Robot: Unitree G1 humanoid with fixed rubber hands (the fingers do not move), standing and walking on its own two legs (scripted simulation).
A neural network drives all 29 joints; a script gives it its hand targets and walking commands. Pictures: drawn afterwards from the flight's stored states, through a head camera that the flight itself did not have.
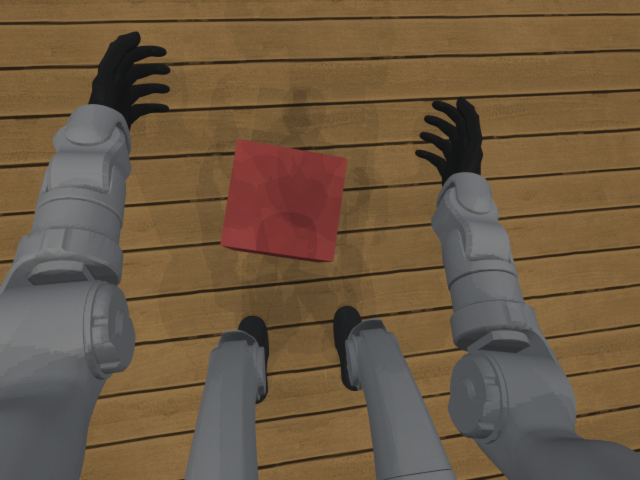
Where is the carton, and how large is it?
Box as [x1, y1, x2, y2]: [220, 139, 347, 261]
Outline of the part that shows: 237,139 220,245 234,250 311,261 332,261 347,158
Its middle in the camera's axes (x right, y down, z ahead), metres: -0.08 -0.07 +0.85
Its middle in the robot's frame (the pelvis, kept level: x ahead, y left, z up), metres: +0.46 +0.01 -0.52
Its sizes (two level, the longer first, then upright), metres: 0.210 0.200 0.250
